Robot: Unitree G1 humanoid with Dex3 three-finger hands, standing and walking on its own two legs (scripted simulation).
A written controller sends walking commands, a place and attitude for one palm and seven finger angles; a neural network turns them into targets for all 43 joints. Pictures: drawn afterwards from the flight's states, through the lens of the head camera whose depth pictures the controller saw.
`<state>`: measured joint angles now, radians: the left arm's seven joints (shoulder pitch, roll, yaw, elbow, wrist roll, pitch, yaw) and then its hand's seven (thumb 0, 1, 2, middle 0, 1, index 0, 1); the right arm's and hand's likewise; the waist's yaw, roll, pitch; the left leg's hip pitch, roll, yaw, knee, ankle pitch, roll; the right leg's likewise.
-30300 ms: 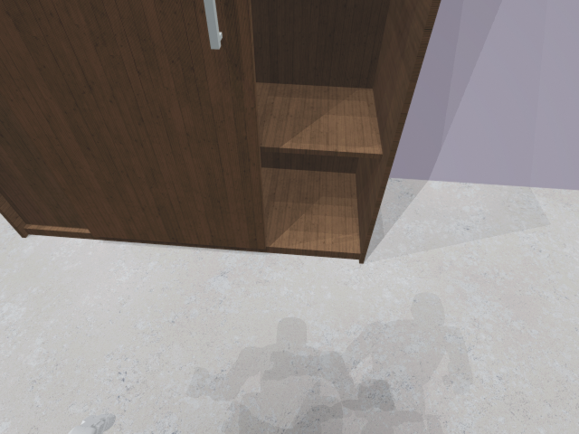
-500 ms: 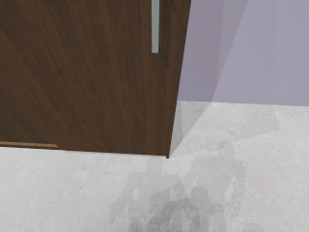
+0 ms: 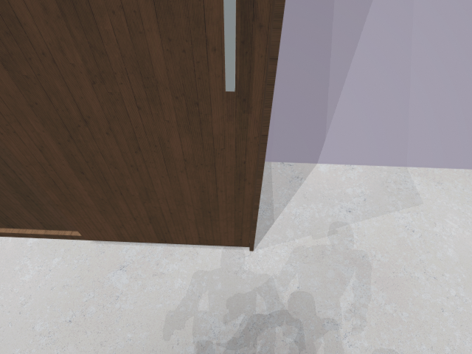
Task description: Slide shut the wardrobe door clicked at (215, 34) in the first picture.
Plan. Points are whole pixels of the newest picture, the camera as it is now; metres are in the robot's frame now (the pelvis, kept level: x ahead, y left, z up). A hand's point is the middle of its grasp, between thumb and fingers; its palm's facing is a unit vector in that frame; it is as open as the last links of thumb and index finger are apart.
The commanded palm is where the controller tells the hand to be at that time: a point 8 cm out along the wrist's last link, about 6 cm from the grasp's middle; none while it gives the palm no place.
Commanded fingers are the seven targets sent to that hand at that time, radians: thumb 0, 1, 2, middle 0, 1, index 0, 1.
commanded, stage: take the last steps up to it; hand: left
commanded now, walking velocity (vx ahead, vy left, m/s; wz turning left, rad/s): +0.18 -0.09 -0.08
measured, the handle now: (230, 23) +0.63 +0.05 +0.25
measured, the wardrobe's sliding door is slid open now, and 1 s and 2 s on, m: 0.00 0.00 0.00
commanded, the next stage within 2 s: come to a stop and stand still in 0.28 s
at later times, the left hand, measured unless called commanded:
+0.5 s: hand out of the picture +0.08 +0.16 -0.20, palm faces +0.03 -0.99 -0.17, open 7.4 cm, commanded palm none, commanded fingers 0.00 0.90 0.90 -0.20 -0.30 -0.20 -0.30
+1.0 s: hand (167, 346) +0.17 +0.15 -0.18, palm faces +0.05 -0.97 -0.24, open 7.4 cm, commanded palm none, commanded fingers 0.00 0.90 0.90 -0.20 -0.30 -0.20 -0.30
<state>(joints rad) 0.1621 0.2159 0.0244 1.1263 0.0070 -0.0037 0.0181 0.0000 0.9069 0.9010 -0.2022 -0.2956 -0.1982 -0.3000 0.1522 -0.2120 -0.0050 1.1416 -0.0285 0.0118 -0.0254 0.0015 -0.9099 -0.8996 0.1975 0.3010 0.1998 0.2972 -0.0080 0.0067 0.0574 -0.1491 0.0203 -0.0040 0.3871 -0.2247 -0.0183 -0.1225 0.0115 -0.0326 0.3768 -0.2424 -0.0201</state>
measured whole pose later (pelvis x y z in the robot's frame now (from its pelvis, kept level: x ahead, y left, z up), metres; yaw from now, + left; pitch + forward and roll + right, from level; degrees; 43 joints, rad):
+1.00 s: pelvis +0.08 -0.03 -0.02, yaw +1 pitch +0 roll +0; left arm 0.14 0.16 0.03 0.99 0.01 -0.01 0.05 0.00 0.91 0.90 -0.20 -0.30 -0.20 -0.30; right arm 0.18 -0.19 -0.05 0.98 0.00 0.02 -0.02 0.00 -0.91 -0.90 0.20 0.30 0.20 0.30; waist -0.02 0.03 0.06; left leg -0.18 0.05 0.07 0.57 -0.39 -0.02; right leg -0.32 -0.02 -0.06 0.58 -0.26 -0.02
